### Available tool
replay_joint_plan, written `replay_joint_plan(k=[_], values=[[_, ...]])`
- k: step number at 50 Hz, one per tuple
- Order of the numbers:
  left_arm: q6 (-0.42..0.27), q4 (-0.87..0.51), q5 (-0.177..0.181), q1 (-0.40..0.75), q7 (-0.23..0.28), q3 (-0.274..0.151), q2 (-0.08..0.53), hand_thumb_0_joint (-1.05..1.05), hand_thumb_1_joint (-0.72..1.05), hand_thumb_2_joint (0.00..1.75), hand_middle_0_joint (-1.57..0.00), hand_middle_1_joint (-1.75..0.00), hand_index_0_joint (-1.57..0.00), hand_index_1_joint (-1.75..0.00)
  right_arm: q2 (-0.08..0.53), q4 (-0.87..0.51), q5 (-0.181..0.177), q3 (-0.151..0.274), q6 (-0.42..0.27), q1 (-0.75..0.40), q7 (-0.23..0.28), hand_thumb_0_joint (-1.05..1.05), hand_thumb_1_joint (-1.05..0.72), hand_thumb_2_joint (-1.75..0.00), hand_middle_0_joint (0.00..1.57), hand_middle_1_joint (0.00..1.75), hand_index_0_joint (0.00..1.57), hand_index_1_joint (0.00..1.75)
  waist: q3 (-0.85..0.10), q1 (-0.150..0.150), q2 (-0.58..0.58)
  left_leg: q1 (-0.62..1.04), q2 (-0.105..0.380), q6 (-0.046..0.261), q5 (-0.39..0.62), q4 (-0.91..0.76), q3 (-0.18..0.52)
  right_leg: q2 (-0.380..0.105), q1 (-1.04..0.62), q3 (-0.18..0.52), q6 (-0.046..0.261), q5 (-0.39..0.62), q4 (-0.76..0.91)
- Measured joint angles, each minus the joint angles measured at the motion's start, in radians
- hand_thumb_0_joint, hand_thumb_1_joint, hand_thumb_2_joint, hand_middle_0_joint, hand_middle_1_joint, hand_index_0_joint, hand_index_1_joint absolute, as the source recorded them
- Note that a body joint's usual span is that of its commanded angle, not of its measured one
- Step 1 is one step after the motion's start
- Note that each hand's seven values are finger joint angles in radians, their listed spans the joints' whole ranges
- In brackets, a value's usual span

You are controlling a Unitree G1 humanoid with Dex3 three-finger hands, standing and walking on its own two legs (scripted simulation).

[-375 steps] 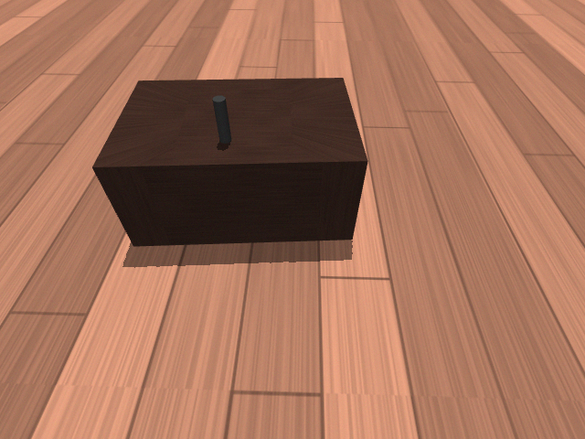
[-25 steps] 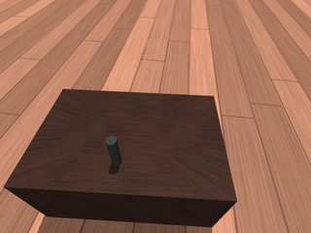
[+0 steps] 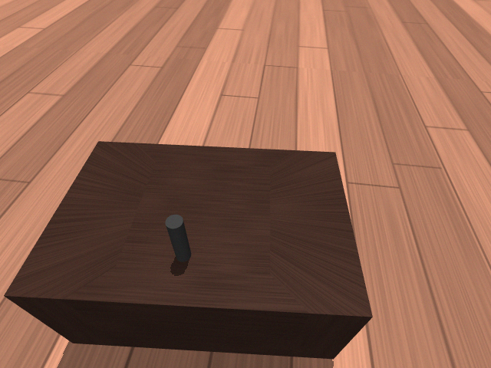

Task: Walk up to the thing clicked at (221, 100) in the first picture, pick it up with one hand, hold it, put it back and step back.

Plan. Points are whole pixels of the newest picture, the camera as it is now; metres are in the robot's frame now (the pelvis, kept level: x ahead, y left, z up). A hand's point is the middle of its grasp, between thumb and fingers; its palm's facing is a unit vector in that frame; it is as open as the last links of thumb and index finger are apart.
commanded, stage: go down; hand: left
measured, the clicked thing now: (179, 239) +0.51 +0.20 -0.25
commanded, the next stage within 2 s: none
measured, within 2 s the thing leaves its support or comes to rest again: neither
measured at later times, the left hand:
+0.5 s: hand out of the picture +0.15 +0.26 -0.15, palm faces +0.04 -0.95 -0.32, open 15.5 cm
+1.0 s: hand out of the picture +0.17 +0.27 -0.14, palm faces +0.07 -0.95 -0.32, open 17.5 cm
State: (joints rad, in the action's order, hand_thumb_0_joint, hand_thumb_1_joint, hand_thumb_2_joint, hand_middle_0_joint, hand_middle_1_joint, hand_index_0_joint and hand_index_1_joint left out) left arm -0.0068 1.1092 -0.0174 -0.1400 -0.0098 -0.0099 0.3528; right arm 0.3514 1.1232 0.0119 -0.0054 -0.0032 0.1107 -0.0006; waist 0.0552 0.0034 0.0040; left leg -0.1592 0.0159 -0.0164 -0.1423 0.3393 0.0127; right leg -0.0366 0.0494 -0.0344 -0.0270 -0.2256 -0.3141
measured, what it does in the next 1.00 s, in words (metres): stands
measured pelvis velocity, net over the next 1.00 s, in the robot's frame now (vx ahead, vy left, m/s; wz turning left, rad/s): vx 0.01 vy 0.00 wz -0.02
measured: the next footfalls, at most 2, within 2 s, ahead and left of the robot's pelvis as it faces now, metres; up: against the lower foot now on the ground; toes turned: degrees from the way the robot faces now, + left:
none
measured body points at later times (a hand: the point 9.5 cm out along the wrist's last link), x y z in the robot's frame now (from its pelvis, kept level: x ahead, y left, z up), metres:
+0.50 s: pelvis -0.01 +0.00 -0.02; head +0.04 +0.00 +0.43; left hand +0.15 +0.30 -0.13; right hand +0.12 -0.29 -0.12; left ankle +0.03 +0.13 -0.75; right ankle -0.03 -0.13 -0.75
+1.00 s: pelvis +0.01 +0.00 -0.04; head +0.05 +0.01 +0.41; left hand +0.17 +0.32 -0.12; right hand +0.16 -0.28 -0.11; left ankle +0.03 +0.13 -0.75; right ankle -0.03 -0.13 -0.75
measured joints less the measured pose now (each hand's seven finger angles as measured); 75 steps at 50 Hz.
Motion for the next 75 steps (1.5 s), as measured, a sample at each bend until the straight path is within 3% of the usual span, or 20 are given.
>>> replay_joint_plan(k=[1, 5, 8, 13, 21, 28, 34, 47, 75], values=[[0.0, 0.0, 0.0, 0.0, 0.0, 0.0, 0.0, 0.01, 0.9, 0.9, -0.21, -0.3, -0.21, -0.3, 0.0, 0.0, 0.0, 0.0, 0.0, 0.0, 0.0, 0.0, -0.9, -0.9, 0.21, 0.29, 0.2, 0.29, 0.0, 0.0, 0.0, 0.0, 0.0, 0.0, 0.0, 0.0, 0.0, 0.0, 0.001, 0.0, 0.0, 0.0, -0.001], [-0.009, -0.116, 0.057, 0.019, 0.021, -0.015, -0.021, 0.01, 0.83, 0.83, -0.16, -0.24, -0.17, -0.23, -0.014, -0.126, -0.062, 0.016, -0.059, -0.019, 0.028, 0.01, -0.83, -0.83, 0.16, 0.23, 0.16, 0.23, 0.024, 0.01, -0.011, -0.085, 0.004, 0.001, -0.024, 0.081, -0.005, 0.002, 0.095, 0.008, 0.002, -0.03, -0.097], [0.022, -0.133, 0.063, 0.101, 0.022, -0.039, -0.028, 0.01, 0.72, 0.71, -0.11, -0.16, -0.12, -0.17, -0.03, -0.17, -0.076, 0.047, -0.077, -0.084, 0.043, 0.01, -0.71, -0.71, 0.12, 0.17, 0.12, 0.17, 0.036, 0.013, -0.021, -0.167, 0.012, 0.0, -0.04, 0.148, -0.01, 0.009, 0.181, 0.017, 0.002, -0.045, -0.167], [0.101, -0.192, 0.025, 0.159, 0.002, -0.092, -0.022, 0.01, 0.47, 0.47, -0.07, -0.08, -0.06, -0.09, -0.055, -0.313, -0.058, 0.102, -0.08, -0.057, 0.035, 0.01, -0.42, -0.46, 0.08, 0.1, 0.08, 0.1, -0.022, 0.015, -0.019, -0.266, 0.013, 0.001, -0.06, 0.212, -0.007, 0.01, 0.284, 0.017, 0.005, -0.071, -0.241], [0.269, -0.327, 0.021, 0.086, -0.03, -0.117, -0.006, 0.01, 0.06, 0.23, -0.06, -0.04, -0.05, -0.05, -0.059, -0.404, -0.06, 0.104, -0.051, 0.041, 0.022, 0.0, 0.03, -0.22, 0.06, 0.06, 0.06, 0.06, -0.084, 0.02, -0.008, -0.294, 0.015, 0.0, -0.092, 0.247, -0.016, 0.01, 0.315, 0.026, 0.005, -0.101, -0.276], [0.293, -0.418, 0.006, 0.033, -0.037, -0.15, 0.002, 0.0, -0.27, 0.13, -0.07, -0.05, -0.06, -0.05, -0.072, -0.442, -0.042, 0.108, -0.061, 0.09, 0.032, 0.0, 0.3, -0.11, 0.06, 0.05, 0.06, 0.05, -0.071, 0.018, -0.006, -0.334, 0.017, 0.001, -0.126, 0.306, -0.012, 0.012, 0.348, 0.024, 0.003, -0.13, -0.322], [0.287, -0.49, 0.012, 0.008, -0.035, -0.167, -0.003, 0.0, -0.46, 0.08, -0.08, -0.04, -0.07, -0.05, -0.083, -0.472, -0.029, 0.113, -0.092, 0.088, 0.052, -0.01, 0.41, -0.08, 0.06, 0.05, 0.06, 0.05, -0.085, 0.018, -0.008, -0.362, 0.016, 0.003, -0.154, 0.348, -0.011, 0.011, 0.37, 0.024, 0.0, -0.154, -0.356], [0.359, -0.601, 0.016, -0.051, -0.075, -0.182, 0.008, 0.0, -0.56, 0.03, -0.09, -0.04, -0.08, -0.04, -0.097, -0.578, -0.036, 0.109, -0.089, 0.146, 0.052, -0.01, 0.51, -0.05, 0.06, 0.05, 0.06, 0.05, -0.128, 0.019, -0.011, -0.386, 0.014, 0.003, -0.199, 0.402, -0.006, 0.008, 0.387, 0.019, -0.002, -0.196, -0.401], [0.418, -0.83, 0.046, -0.173, -0.138, -0.251, 0.045, 0.0, -0.59, 0.05, -0.08, -0.05, -0.07, -0.05, -0.113, -0.833, -0.042, 0.075, -0.082, 0.288, 0.077, -0.01, 0.54, -0.04, 0.06, 0.05, 0.06, 0.05, -0.175, 0.022, -0.01, -0.501, 0.016, -0.001, -0.245, 0.54, 0.008, 0.011, 0.499, 0.012, 0.002, -0.252, -0.546]])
